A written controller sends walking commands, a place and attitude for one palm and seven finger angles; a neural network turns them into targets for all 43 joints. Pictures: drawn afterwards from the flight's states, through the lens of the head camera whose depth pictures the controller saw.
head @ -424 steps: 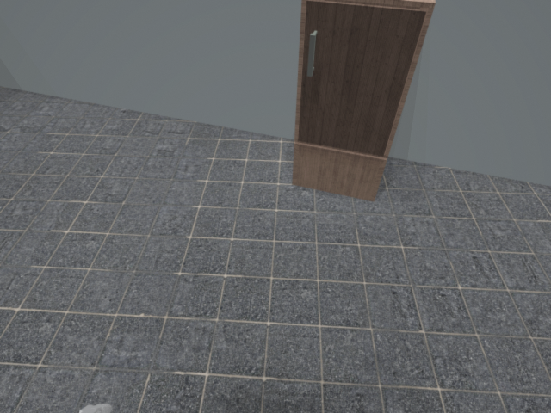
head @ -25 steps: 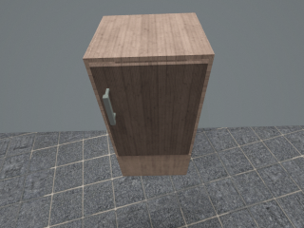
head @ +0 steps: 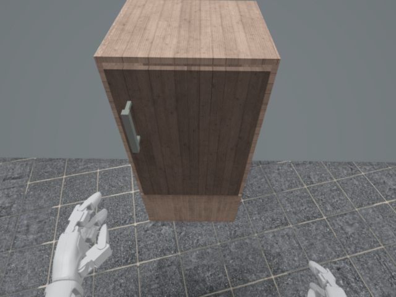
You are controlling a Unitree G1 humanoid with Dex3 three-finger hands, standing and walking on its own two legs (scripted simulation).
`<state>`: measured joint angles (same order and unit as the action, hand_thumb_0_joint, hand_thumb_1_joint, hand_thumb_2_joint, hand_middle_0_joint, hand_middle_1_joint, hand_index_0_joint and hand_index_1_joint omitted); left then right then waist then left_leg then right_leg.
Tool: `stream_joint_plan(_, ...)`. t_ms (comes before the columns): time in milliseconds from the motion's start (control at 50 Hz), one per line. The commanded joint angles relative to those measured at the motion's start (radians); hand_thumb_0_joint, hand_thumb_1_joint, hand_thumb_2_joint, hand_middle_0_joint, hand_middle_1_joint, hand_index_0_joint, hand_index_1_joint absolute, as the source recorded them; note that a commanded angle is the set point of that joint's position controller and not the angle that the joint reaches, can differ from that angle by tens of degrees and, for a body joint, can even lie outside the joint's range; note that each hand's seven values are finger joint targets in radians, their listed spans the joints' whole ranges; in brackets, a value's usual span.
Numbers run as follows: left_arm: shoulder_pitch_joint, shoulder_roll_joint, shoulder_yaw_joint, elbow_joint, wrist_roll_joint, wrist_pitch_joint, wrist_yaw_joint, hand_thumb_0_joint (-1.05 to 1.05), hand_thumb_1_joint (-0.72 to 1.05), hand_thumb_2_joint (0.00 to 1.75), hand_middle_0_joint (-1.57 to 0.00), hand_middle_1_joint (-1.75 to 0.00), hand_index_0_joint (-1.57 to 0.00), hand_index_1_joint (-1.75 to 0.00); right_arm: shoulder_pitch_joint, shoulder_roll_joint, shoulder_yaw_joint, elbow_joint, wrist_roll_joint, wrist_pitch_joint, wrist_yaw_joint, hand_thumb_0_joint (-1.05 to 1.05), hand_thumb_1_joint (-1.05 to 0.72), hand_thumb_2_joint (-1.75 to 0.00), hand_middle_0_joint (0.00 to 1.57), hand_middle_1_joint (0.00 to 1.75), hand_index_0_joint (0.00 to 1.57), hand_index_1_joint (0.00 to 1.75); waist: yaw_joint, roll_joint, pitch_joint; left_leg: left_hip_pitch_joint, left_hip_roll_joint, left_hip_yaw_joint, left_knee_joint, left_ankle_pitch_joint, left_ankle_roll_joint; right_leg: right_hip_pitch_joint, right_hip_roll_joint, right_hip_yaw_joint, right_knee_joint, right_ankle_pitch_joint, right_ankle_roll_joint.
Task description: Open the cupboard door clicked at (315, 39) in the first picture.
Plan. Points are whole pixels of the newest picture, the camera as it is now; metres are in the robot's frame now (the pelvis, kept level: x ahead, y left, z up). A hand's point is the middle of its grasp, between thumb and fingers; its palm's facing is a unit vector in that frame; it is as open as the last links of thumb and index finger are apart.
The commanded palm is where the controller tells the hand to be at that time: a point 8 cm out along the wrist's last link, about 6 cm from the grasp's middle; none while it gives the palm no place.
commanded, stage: raise the hand with hooked fingers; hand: left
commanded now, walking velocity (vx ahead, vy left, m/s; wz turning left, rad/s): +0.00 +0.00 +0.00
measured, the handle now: (132, 128) +0.55 +0.21 +0.00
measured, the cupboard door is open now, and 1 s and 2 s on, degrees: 0 0 0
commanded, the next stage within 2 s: move the hooked fingers beside the handle in 1.86 s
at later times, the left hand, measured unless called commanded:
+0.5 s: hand (100, 262) +0.20 +0.20 -0.02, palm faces -0.02 -1.00 -0.04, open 10.5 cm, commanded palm +0.17 +0.26 -0.02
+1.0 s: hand (69, 245) +0.23 +0.26 -0.01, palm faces +0.02 -1.00 -0.06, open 13.4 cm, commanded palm +0.21 +0.31 +0.00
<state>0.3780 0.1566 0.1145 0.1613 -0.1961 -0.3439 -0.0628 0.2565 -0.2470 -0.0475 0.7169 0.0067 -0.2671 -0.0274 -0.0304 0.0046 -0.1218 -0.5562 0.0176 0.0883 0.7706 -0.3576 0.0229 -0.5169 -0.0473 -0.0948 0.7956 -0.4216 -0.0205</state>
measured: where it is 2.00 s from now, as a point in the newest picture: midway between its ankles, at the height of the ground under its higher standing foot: outside the picture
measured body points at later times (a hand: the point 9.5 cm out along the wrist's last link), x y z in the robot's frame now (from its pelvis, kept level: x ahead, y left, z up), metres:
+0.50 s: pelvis -0.03 -0.03 -0.07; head +0.04 -0.03 +0.38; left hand +0.20 +0.25 -0.02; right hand +0.14 -0.24 -0.17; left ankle +0.01 +0.10 -0.71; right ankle -0.02 -0.10 -0.71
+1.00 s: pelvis -0.03 +0.02 -0.05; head +0.05 +0.04 +0.39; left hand +0.22 +0.32 +0.00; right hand +0.16 -0.23 -0.12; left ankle +0.01 +0.10 -0.71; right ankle -0.02 -0.10 -0.71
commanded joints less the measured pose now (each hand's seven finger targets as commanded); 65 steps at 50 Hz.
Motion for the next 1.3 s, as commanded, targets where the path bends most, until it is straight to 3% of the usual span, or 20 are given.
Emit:
stream_joint_plan(0, 0.246, 0.120, 0.141, 0.055, -0.042, -0.312, -0.265, 0.00, 0.60, 0.77, -0.22, -0.50, -0.22, -0.50, -0.132, -0.122, -0.078, -0.235, 0.000, -0.052, 0.047, 0.00, -0.90, -0.90, 0.20, 0.30, 0.20, 0.30, 0.111, -0.049, -0.076, -0.188, -0.037, -0.068, 0.191, 0.180, -0.039, -0.163, 0.042, 0.050, 0.165, 0.240, -0.031)
stream_joint_plan(40, 0.211, 0.160, 0.181, -0.038, -0.072, -0.313, -0.310, 0.00, 0.55, 0.75, -0.22, -0.53, -0.22, -0.53, -0.161, -0.127, -0.079, -0.312, 0.004, -0.034, 0.050, 0.00, -0.90, -0.90, 0.20, 0.30, 0.20, 0.30, 0.128, -0.021, -0.205, -0.220, -0.042, -0.046, 0.242, 0.179, -0.022, -0.152, 0.040, 0.080, 0.216, 0.247, -0.026)
stream_joint_plan(80, 0.112, 0.180, 0.196, -0.164, -0.117, -0.261, -0.320, 0.00, 0.50, 0.73, -0.23, -0.55, -0.23, -0.55, -0.163, -0.126, -0.071, -0.365, 0.014, -0.012, 0.035, 0.00, -0.90, -0.90, 0.20, 0.30, 0.20, 0.30, 0.110, 0.017, -0.257, -0.244, -0.046, -0.041, 0.279, 0.146, -0.012, -0.149, 0.038, 0.125, 0.205, 0.210, -0.012)
stream_joint_plan(100, 0.045, 0.203, 0.215, -0.215, -0.139, -0.243, -0.316, 0.00, 0.48, 0.72, -0.23, -0.57, -0.23, -0.57, -0.144, -0.123, -0.069, -0.365, 0.015, 0.000, 0.025, 0.00, -0.90, -0.90, 0.20, 0.30, 0.20, 0.30, 0.084, -0.012, -0.253, -0.273, -0.041, -0.051, 0.313, 0.124, -0.009, -0.153, 0.037, 0.171, 0.186, 0.189, 0.002)
stream_joint_plan(120, -0.008, 0.224, 0.231, -0.304, -0.141, -0.241, -0.307, 0.00, 0.46, 0.71, -0.23, -0.58, -0.23, -0.58, -0.134, -0.118, -0.069, -0.370, 0.016, 0.007, 0.017, 0.00, -0.90, -0.90, 0.20, 0.30, 0.20, 0.30, 0.073, 0.028, -0.275, -0.277, -0.030, -0.053, 0.333, 0.114, -0.006, -0.156, 0.034, 0.185, 0.175, 0.164, 0.006)
stream_joint_plan(200, -0.170, 0.236, 0.177, -0.477, -0.128, -0.271, -0.294, 0.00, 0.36, 0.67, -0.24, -0.64, -0.24, -0.64, -0.074, -0.109, -0.044, -0.328, 0.008, 0.008, -0.013, 0.00, -0.90, -0.90, 0.20, 0.30, 0.20, 0.30, -0.009, 0.077, -0.268, -0.266, 0.002, -0.092, 0.391, 0.138, 0.012, -0.223, 0.048, 0.187, 0.186, 0.217, 0.013)
stream_joint_plan(260, -0.172, 0.233, 0.160, -0.373, -0.128, -0.242, -0.339, 0.00, 0.29, 0.64, -0.24, -0.69, -0.24, -0.69, -0.070, -0.116, -0.033, -0.283, 0.016, -0.009, -0.029, 0.00, -0.90, -0.90, 0.20, 0.30, 0.20, 0.30, -0.029, 0.076, -0.226, -0.293, 0.011, -0.102, 0.399, 0.094, 0.014, -0.273, 0.053, 0.177, 0.165, 0.139, 0.014)
stream_joint_plan(300, -0.178, 0.250, 0.169, -0.277, -0.147, -0.187, -0.378, 0.00, 0.25, 0.62, -0.25, -0.72, -0.25, -0.72, -0.081, -0.125, -0.021, -0.274, 0.023, -0.013, -0.036, 0.00, -0.90, -0.90, 0.20, 0.30, 0.20, 0.30, -0.022, 0.067, -0.208, -0.316, 0.010, -0.111, 0.399, 0.078, 0.016, -0.271, 0.053, 0.188, 0.150, 0.100, 0.016)
stream_joint_plan(340, -0.146, 0.293, 0.240, -0.224, -0.166, -0.127, -0.400, 0.00, 0.20, 0.60, -0.25, -0.75, -0.25, -0.75, -0.086, -0.127, -0.019, -0.273, 0.031, -0.012, -0.038, 0.00, -0.90, -0.90, 0.20, 0.30, 0.20, 0.30, 0.004, 0.025, -0.266, -0.336, 0.005, -0.107, 0.380, 0.066, 0.013, -0.194, 0.035, 0.208, 0.117, 0.067, 0.029)
stream_joint_plan(400, -0.089, 0.308, 0.298, -0.166, -0.194, -0.052, -0.398, 0.00, 0.13, 0.57, -0.25, -0.80, -0.25, -0.80, -0.108, -0.118, -0.015, -0.289, 0.035, -0.005, -0.037, 0.00, -0.90, -0.90, 0.20, 0.30, 0.20, 0.30, 0.050, -0.001, -0.287, -0.328, 0.003, -0.112, 0.341, 0.094, 0.010, -0.119, 0.023, 0.211, 0.104, 0.099, 0.038)
stream_joint_plan(440, -0.091, 0.319, 0.326, -0.171, -0.197, -0.049, -0.374, 0.00, 0.08, 0.55, -0.26, -0.82, -0.26, -0.82, -0.100, -0.111, -0.014, -0.293, 0.033, -0.001, -0.034, 0.00, -0.90, -0.90, 0.20, 0.30, 0.20, 0.30, 0.055, -0.038, -0.290, -0.334, 0.001, -0.109, 0.317, 0.090, 0.007, -0.097, 0.014, 0.202, 0.095, 0.093, 0.044)
stream_joint_plan(460, -0.108, 0.310, 0.318, -0.189, -0.195, -0.063, -0.360, 0.00, 0.06, 0.54, -0.26, -0.84, -0.26, -0.84, -0.098, -0.110, -0.011, -0.295, 0.031, -0.004, -0.032, 0.00, -0.90, -0.90, 0.20, 0.30, 0.20, 0.30, 0.055, -0.022, -0.285, -0.329, 0.000, -0.107, 0.308, 0.088, 0.008, -0.109, 0.016, 0.195, 0.097, 0.079, 0.042)
stream_joint_plan(500, -0.139, 0.317, 0.326, -0.155, -0.196, -0.090, -0.342, 0.00, 0.01, 0.52, -0.26, -0.87, -0.26, -0.87, -0.096, -0.112, -0.011, -0.287, 0.026, -0.008, -0.032, 0.00, -0.90, -0.90, 0.20, 0.30, 0.20, 0.30, 0.047, -0.061, -0.237, -0.343, 0.002, -0.111, 0.301, 0.066, 0.007, -0.137, 0.022, 0.190, 0.092, 0.030, 0.037)
stream_joint_plan(580, -0.145, 0.303, 0.302, -0.120, -0.185, -0.151, -0.340, 0.00, -0.08, 0.48, -0.27, -0.93, -0.27, -0.93, -0.060, -0.129, -0.018, -0.276, 0.029, -0.020, -0.029, 0.00, -0.90, -0.90, 0.20, 0.30, 0.20, 0.30, 0.032, -0.036, -0.209, -0.319, -0.001, -0.103, 0.270, 0.030, 0.010, -0.195, 0.032, 0.161, 0.084, -0.063, 0.024)
stream_joint_plan(660, -0.177, 0.313, 0.281, -0.139, -0.178, -0.179, -0.356, 0.00, -0.17, 0.44, -0.28, -0.99, -0.28, -0.99, -0.039, -0.147, -0.021, -0.280, 0.033, -0.029, -0.031, 0.00, -0.90, -0.90, 0.20, 0.30, 0.20, 0.30, 0.033, 0.047, -0.227, -0.233, -0.001, -0.107, 0.228, 0.036, 0.014, -0.238, 0.050, 0.109, 0.111, -0.045, 0.004)
stream_joint_plan(740, -0.215, 0.341, 0.303, -0.150, -0.178, -0.172, -0.344, 0.00, -0.27, 0.40, -0.28, -1.05, -0.28, -1.05, -0.023, -0.163, -0.020, -0.284, 0.032, -0.026, -0.032, 0.00, -0.90, -0.90, 0.20, 0.30, 0.20, 0.30, 0.031, 0.053, -0.237, -0.173, 0.002, -0.126, 0.183, 0.037, 0.011, -0.255, 0.065, 0.051, 0.136, -0.003, -0.003)
stream_joint_plan(940, -0.298, 0.370, 0.306, -0.130, -0.165, -0.119, -0.357, 0.00, -0.50, 0.30, -0.30, -1.20, -0.30, -1.20, -0.003, -0.180, -0.003, -0.311, 0.027, -0.001, -0.021, 0.00, -0.90, -0.90, 0.20, 0.30, 0.20, 0.30, 0.022, 0.124, -0.247, -0.071, 0.010, -0.158, 0.139, 0.103, -0.008, -0.271, 0.078, 0.007, 0.147, 0.074, -0.011)
stream_joint_plan(1140, -0.455, 0.434, 0.353, -0.029, -0.175, -0.070, -0.416, 0.00, -0.50, 0.30, -0.30, -1.20, -0.30, -1.20, 0.009, -0.191, 0.010, -0.312, 0.029, 0.020, -0.031, 0.00, -0.90, -0.90, 0.20, 0.30, 0.20, 0.30, 0.013, 0.095, -0.256, -0.047, 0.011, -0.171, 0.131, 0.119, -0.016, -0.272, 0.086, 0.003, 0.134, 0.084, -0.013)
stream_joint_plan(1200, -0.488, 0.471, 0.374, -0.024, -0.175, -0.070, -0.429, 0.00, -0.50, 0.30, -0.30, -1.20, -0.30, -1.20, 0.006, -0.193, 0.012, -0.312, 0.028, 0.018, -0.033, 0.00, -0.90, -0.90, 0.20, 0.30, 0.20, 0.30, 0.026, 0.130, -0.274, -0.029, 0.011, -0.176, 0.130, 0.157, -0.021, -0.263, 0.086, 0.005, 0.139, 0.094, -0.021)
stream_joint_plan(1280, -0.512, 0.488, 0.385, 0.012, -0.179, -0.060, -0.445, 0.00, -0.50, 0.30, -0.30, -1.20, -0.30, -1.20, 0.016, -0.196, 0.013, -0.304, 0.029, 0.024, -0.032, 0.00, -0.90, -0.90, 0.20, 0.30, 0.20, 0.30, 0.020, 0.139, -0.276, -0.005, 0.015, -0.176, 0.120, 0.180, -0.024, -0.269, 0.084, 0.002, 0.127, 0.100, -0.015)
